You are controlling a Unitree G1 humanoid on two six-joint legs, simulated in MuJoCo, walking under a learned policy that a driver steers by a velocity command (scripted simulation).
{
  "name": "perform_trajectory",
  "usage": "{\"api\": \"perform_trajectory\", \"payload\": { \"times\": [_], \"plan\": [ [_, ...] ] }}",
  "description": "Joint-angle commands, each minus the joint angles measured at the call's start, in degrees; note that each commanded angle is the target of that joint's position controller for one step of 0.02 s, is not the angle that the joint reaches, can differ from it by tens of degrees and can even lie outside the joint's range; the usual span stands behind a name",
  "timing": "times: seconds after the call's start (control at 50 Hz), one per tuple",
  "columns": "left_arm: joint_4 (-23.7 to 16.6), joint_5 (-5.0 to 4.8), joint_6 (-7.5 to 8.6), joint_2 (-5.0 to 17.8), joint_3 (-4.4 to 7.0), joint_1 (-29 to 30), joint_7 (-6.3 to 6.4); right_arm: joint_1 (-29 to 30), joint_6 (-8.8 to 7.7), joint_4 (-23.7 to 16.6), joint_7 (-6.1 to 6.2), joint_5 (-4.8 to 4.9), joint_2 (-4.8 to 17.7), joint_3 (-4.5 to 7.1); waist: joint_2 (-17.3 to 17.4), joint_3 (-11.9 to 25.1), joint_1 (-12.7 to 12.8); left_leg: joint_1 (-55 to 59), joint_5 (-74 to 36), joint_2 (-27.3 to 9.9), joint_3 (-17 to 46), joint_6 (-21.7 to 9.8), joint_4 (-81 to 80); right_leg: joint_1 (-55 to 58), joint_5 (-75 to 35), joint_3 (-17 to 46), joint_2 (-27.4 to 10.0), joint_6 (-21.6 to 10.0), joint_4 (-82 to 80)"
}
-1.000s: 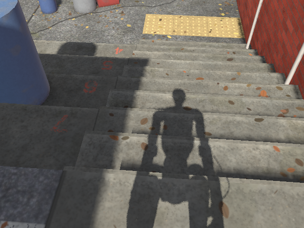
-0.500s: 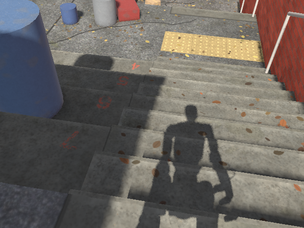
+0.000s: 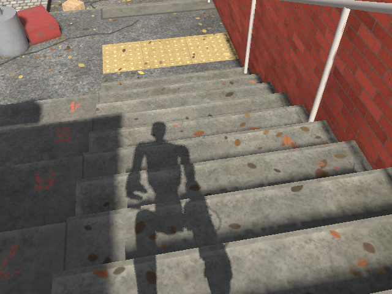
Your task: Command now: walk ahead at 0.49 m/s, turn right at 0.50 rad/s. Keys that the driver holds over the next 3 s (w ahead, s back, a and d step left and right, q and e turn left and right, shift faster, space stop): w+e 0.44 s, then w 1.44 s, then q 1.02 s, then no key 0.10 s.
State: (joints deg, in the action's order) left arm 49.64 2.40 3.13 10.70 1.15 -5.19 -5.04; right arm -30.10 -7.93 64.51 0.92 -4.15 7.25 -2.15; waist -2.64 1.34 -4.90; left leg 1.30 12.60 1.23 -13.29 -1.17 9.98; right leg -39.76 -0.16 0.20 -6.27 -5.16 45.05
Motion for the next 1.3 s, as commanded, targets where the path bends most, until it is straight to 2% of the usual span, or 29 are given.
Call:
{"api": "perform_trajectory", "payload": {
  "times": [0.02, 0.16, 0.2, 0.22, 0.24, 0.26, 0.28, 0.3, 0.34, 0.42, 0.54, 0.64, 0.72, 0.8, 0.82, 0.84, 0.86, 0.88, 0.9, 0.92, 0.94, 0.96, 1.0, 1.04, 1.06, 1.08, 1.14, 1.24, 1.3],
  "plan": [
    [-2.0, 0.04, -0.02, 1.8, 0.09, 1.2, -0.08, -0.9, -0.27, -1.5, -0.66, -0.19, 8.4, 1.31, 4.9, -4.8, 2.3, 3.1, -31.9, -18.8, 4.5, -12.2, -3.1, -2.2, -0.5, 1.9, -0.6, 0.5, -5.2],
    [-2.2, -1.03, 1.63, 3.5, 1.8, 4.0, 1.28, -1.3, 2.28, -2.2, 1.32, 0.21, 12.1, 4.02, 7.8, -5.1, 4.2, 9.5, -45.5, -19.7, -2.2, -9.1, 7.2, 9.5, 7.9, -5.3, 6.8, -1.8, -16.0],
    [1.4, -1.73, 2.99, 8.4, 4.12, -11.1, 3.45, -2.7, 1.15, -3.8, 1.18, -0.9, 8.9, 3.09, 5.6, 5.6, 8.7, -11.9, -46.3, -14.0, -4.8, -3.7, 25.8, 41.0, 0.5, -0.8, 7.4, -7.6, -7.6],
    [4.7, -0.71, 2.64, 12.2, 5.29, -26.8, 4.53, 1.3, 0.07, -7.2, 0.01, -1.85, 7.5, 2.13, -2.0, 12.9, 15.0, -30.7, -15.2, -7.0, -3.1, 1.0, 42.1, 61.0, 2.4, 16.6, 0.7, -13.8, -13.7],
    [9.7, 1.15, 2.73, 12.1, 4.69, -36.3, 4.39, 4.2, 0.03, -8.1, -2.51, -0.76, 7.1, 2.07, -2.7, 16.6, 16.3, -39.9, 17.7, -1.5, 7.3, 1.0, 58.1, 68.4, -2.0, 34.9, -8.0, -18.2, -24.1],
    [11.2, 1.78, 4.16, 12.7, 5.77, -33.9, 4.2, 10.9, -0.08, -10.4, -3.31, 0.7, 7.9, 2.67, 0.3, 6.1, 16.4, -48.2, 16.9, -3.2, 16.0, -1.2, 61.1, 62.8, -0.5, 32.2, -7.4, -14.4, -26.9],
    [8.0, -2.18, 1.5, 17.8, 7.06, -21.9, 5.25, 13.4, 0.18, -13.1, -1.54, 7.33, 12.7, 5.11, -2.2, -3.7, 9.1, -47.1, 12.6, -4.6, 11.4, 0.9, 62.9, 49.9, -23.0, 28.1, -8.8, -14.7, -24.1],
    [5.7, -3.38, 0.66, 14.1, 6.07, -17.4, 5.26, 12.3, 0.51, -13.2, -0.73, 6.04, 12.0, 4.98, 3.0, -2.5, 6.8, -38.9, 8.9, -7.0, 13.7, 1.1, 58.5, 39.9, -30.2, 22.3, -6.9, -12.4, -24.7],
    [3.3, -3.4, 0.21, 8.0, 4.14, -12.3, 4.96, 9.2, 2.91, -13.1, -0.24, 3.84, 9.2, 5.07, 1.0, 0.8, 2.6, -28.4, 8.0, -7.6, 15.2, 1.8, 52.6, 29.9, -19.9, 17.3, -2.8, -9.7, -27.8],
    [1.7, -2.01, 0.23, 11.4, 5.1, -12.5, 5.67, 14.7, 6.16, -17.1, -0.72, 1.56, 7.2, 4.58, -1.5, 1.0, 2.4, -22.6, 3.3, -4.4, 11.7, 3.0, 46.3, 17.8, -6.8, 16.0, -0.6, -11.5, -30.3],
    [2.2, -1.56, 0.33, 10.4, 4.3, -20.0, 5.04, 23.0, 5.28, -19.9, -1.54, 1.66, 13.0, 5.74, -0.6, -2.0, 7.5, -33.7, -12.2, -5.5, 14.4, 1.4, 43.6, 26.2, 1.8, 20.7, -1.6, -11.7, -26.0],
    [3.6, -0.27, 2.2, 15.6, 6.28, -29.5, 7.53, 33.1, 3.72, -25.7, -2.13, 2.64, 16.9, 7.75, -1.0, -6.2, 13.0, -65.0, -5.3, -9.2, 25.5, 1.7, 39.5, 52.6, 8.4, 35.3, -10.2, -15.6, -17.8],
    [0.1, -1.06, 2.21, 10.8, 4.08, -19.2, 8.27, 29.1, 5.16, -24.9, -5.01, 2.73, 9.8, 5.91, -0.2, -3.7, 10.5, -27.1, -30.2, -4.3, 16.6, 1.6, 22.6, 19.6, 22.7, 17.9, 3.6, -6.9, -12.9],
    [0.2, -0.01, 1.02, 11.5, 3.42, -21.5, 10.13, 25.9, 5.94, -24.0, -5.19, 3.92, 11.3, 6.38, -0.1, -7.0, 11.2, -22.1, -34.6, -6.3, 17.7, 1.3, 12.8, 21.6, 23.3, 18.8, 4.2, -3.9, -2.7],
    [3.1, 1.26, 2.51, 8.0, -0.53, -28.3, 5.87, 17.1, 3.65, -16.8, -3.38, -3.34, 8.3, 3.94, 5.6, -12.9, 10.3, -15.4, -42.2, -10.4, 17.1, 2.2, 8.9, 16.5, 36.8, 15.5, 6.7, 1.8, 9.0],
    [1.3, 0.6, 2.17, 11.2, 0.18, -24.6, 3.74, 5.2, 2.7, -13.5, -2.08, -2.43, 10.8, 5.85, 7.5, -8.9, 2.6, -0.1, -42.1, -3.3, 5.5, 3.8, 9.9, 9.8, 34.7, 11.5, 10.7, 1.0, 14.6],
    [1.0, 3.11, 1.81, 13.7, 0.52, -22.5, 0.75, -13.0, 2.25, -7.5, -2.8, -1.05, 16.4, 7.87, 15.6, -2.1, -6.0, 20.6, -36.5, -3.9, 6.6, 1.3, 15.3, 1.4, 27.9, 9.1, 16.9, 4.0, 35.4],
    [2.0, 2.03, 2.61, 5.4, -0.99, -29.2, -2.1, -27.3, 2.51, -4.9, -5.21, -1.36, 20.3, 8.43, 22.4, 13.9, -7.8, 37.5, -46.5, -13.1, 17.7, -10.0, 34.3, -7.5, 47.3, 14.6, 21.5, 4.9, 61.3],
    [2.4, 0.83, 2.83, 4.4, -0.69, -39.3, -3.3, -17.5, 3.48, -10.7, -7.96, -1.62, 25.0, 7.89, 20.4, 20.0, 1.3, 36.2, -56.5, -23.4, 37.7, -21.4, 31.9, -17.2, 45.9, 14.1, 20.4, 4.9, 78.8],
    [-0.8, -0.54, 3.08, 9.2, -0.16, -33.2, -2.05, -10.6, 4.08, -11.8, -8.62, -1.89, 24.9, 7.54, 15.6, 10.0, 1.1, 28.6, -45.6, -27.3, 44.8, -24.6, 26.6, -32.8, 43.1, 10.2, 17.1, 6.2, 91.6],
    [-6.0, -1.18, 3.53, 11.0, -0.45, -23.6, -0.35, -3.8, 3.22, -12.1, -8.03, 0.37, 24.0, 7.13, 18.1, 3.0, 0.3, 20.2, -2.0, -30.5, 55.9, -24.0, 18.5, -47.0, 34.0, 9.0, 11.2, 5.1, 91.6],
    [-5.2, -0.47, 3.69, 12.3, -0.55, -18.5, 2.03, 0.5, 2.19, -12.7, -7.67, -0.26, 15.3, 3.99, 3.7, -5.0, 1.8, 1.5, 10.5, -26.6, 50.7, -19.3, 12.6, -43.5, 19.8, 10.0, 7.2, 3.7, 83.9],
    [-4.6, 1.12, 0.7, 5.9, -3.72, -18.6, 2.65, 16.3, 1.31, -16.0, -6.54, -3.07, 7.5, 0.36, 2.9, -11.6, 10.8, -30.9, 7.7, -26.6, 45.2, -19.9, 3.0, -23.9, 5.7, 15.0, -2.5, 1.7, 60.7],
    [-4.9, 3.26, -0.09, 5.4, -4.2, -17.5, 1.64, 21.2, -2.35, -15.7, -2.49, -0.54, 7.3, 0.67, 6.2, -8.6, 10.3, -40.2, 12.1, -12.6, 29.2, -15.4, 3.4, -12.8, -5.3, 7.4, -1.9, 1.4, 30.7],
    [-6.5, -0.51, -1.92, 8.3, -0.7, -7.9, 4.16, 11.6, -1.02, -10.7, -2.33, 7.28, 17.5, 3.46, 6.7, -7.3, 10.4, -40.4, -10.8, -9.9, 22.9, -11.4, 3.8, 5.2, -7.3, -1.6, 2.1, 3.6, 18.2],
    [-5.7, -1.53, -2.52, 7.6, -0.95, -7.3, 4.66, 8.1, -0.69, -10.5, -2.38, 7.78, 17.3, 3.24, 6.3, -5.5, 8.6, -39.5, -23.4, -9.2, 19.8, -10.5, 4.7, 12.5, -9.2, -2.1, 2.5, 4.1, 11.8],
    [-1.9, -2.06, -3.72, 4.5, -1.21, -9.8, 4.02, 2.3, 2.47, -8.2, -1.99, 6.16, 15.0, 3.83, 12.3, -3.9, 7.1, -20.2, -27.7, -12.7, 18.7, -9.2, 8.1, 9.5, -10.3, -2.5, 2.1, 2.1, 10.9],
    [-2.6, -0.28, -2.06, 5.6, 0.55, -0.6, 4.34, -3.0, 5.96, -8.2, -0.44, 2.28, 12.4, 4.42, 6.0, -8.6, 3.1, -1.3, -25.7, -15.9, 23.0, -13.2, 13.3, 0.2, 8.8, -2.7, 3.3, 0.6, 4.3],
    [4.4, -0.35, -0.38, 5.6, 2.02, -17.2, 4.07, 3.0, 6.03, -9.8, -0.75, 2.6, 13.7, 5.38, 5.3, -2.4, 10.7, -9.9, -40.6, -11.2, 16.5, -9.9, 32.8, 28.1, 13.2, -5.4, 8.8, -2.5, -7.9]
  ]
}}
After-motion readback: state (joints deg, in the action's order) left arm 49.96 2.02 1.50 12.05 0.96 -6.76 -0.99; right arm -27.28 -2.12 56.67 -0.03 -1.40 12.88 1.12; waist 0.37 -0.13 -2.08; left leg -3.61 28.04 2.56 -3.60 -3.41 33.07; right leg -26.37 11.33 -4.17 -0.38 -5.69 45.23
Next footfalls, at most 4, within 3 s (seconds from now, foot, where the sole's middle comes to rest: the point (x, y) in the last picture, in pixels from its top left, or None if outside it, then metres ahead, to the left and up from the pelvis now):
0.18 right None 0.26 -0.17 -0.78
0.86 left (180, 283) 0.63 0.04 -0.93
1.28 right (237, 255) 0.72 -0.20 -0.93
1.76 left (205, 216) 1.00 -0.10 -1.08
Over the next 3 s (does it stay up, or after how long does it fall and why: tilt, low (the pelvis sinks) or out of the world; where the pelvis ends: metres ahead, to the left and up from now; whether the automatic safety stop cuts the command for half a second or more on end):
stays up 1.07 -0.21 -0.46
